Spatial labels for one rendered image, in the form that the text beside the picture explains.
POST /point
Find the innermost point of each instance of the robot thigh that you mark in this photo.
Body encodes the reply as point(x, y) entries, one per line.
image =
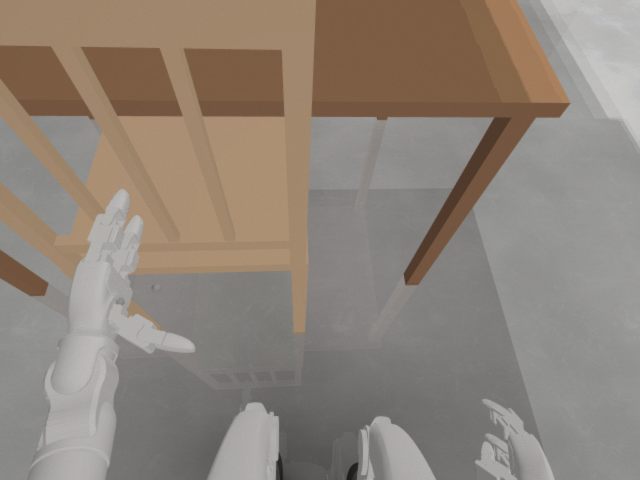
point(251, 442)
point(387, 452)

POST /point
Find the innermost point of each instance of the table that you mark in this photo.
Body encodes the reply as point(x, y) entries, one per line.
point(372, 58)

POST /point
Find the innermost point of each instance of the right robot thigh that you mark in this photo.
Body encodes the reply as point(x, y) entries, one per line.
point(387, 452)

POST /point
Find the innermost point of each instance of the chair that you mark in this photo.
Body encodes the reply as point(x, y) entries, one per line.
point(216, 194)

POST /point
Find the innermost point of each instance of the robot left hand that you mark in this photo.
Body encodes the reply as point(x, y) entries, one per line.
point(101, 278)

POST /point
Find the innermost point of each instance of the robot left forearm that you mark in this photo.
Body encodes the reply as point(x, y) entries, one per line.
point(79, 386)

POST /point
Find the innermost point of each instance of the robot right hand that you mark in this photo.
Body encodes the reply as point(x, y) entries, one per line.
point(521, 459)

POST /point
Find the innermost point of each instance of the left robot thigh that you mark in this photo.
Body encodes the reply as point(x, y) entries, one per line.
point(251, 442)

